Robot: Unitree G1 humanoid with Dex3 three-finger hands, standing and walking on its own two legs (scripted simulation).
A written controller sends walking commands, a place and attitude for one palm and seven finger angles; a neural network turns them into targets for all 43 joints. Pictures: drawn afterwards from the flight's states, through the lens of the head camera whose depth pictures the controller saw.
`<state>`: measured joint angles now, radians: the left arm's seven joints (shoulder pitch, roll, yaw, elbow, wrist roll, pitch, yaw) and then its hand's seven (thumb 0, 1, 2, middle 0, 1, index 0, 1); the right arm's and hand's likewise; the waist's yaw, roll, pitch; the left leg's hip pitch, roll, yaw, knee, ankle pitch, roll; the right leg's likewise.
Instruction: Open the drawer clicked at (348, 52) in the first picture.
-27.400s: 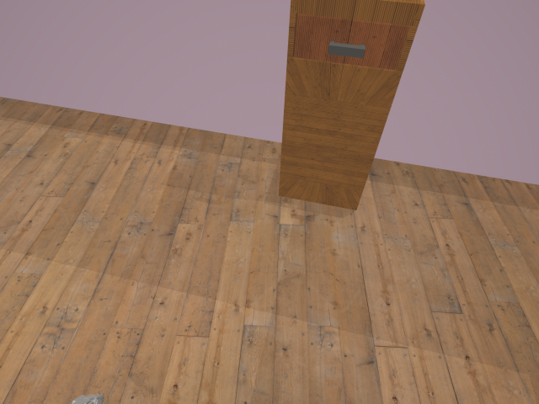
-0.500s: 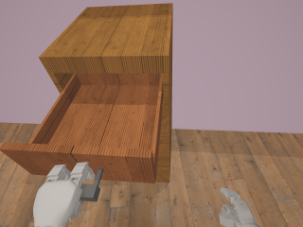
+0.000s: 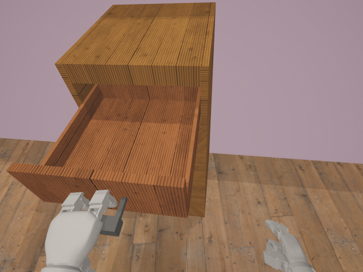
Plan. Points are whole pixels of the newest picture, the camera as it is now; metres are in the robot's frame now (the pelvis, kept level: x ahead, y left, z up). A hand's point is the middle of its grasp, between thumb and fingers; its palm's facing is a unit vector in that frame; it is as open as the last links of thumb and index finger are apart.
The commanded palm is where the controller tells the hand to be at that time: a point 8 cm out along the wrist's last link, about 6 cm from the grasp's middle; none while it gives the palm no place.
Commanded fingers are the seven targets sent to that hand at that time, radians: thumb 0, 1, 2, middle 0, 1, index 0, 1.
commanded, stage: lift the hand off the handle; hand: left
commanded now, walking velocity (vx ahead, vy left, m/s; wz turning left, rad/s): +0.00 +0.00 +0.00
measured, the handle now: (95, 211) +0.21 +0.22 +0.05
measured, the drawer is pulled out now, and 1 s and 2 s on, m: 0.29 0.29 0.29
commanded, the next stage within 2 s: draw the hand back to the body in 1.44 s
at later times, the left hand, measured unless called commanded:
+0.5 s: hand (79, 225) +0.17 +0.22 +0.08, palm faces +0.10 -0.10 -0.99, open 13.4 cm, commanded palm +0.13 +0.22 +0.14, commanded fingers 0.00 -0.50 0.30 -0.30 -1.20 -0.30 -1.20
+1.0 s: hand (58, 197) +0.18 +0.23 +0.16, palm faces +0.20 -0.11 -0.97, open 13.7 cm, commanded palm +0.13 +0.22 +0.21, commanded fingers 0.00 -0.50 0.30 -0.30 -1.20 -0.30 -1.20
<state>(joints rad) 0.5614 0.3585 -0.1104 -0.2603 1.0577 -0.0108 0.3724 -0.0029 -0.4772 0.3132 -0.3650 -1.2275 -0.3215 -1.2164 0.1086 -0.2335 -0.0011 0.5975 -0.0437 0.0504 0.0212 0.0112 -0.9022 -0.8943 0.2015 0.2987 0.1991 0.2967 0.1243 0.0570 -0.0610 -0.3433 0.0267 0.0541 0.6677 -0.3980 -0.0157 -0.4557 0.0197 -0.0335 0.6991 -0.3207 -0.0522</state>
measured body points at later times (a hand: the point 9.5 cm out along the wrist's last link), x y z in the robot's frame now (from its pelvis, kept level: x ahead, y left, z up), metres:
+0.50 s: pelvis -0.01 +0.01 +0.01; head -0.01 -0.04 +0.46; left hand +0.16 +0.23 +0.13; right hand +0.22 -0.19 -0.09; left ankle -0.04 +0.13 -0.72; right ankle +0.02 -0.08 -0.72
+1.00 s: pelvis +0.00 +0.02 +0.02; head -0.02 -0.03 +0.47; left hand +0.17 +0.23 +0.21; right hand +0.24 -0.16 -0.06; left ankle -0.04 +0.13 -0.72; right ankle +0.02 -0.08 -0.72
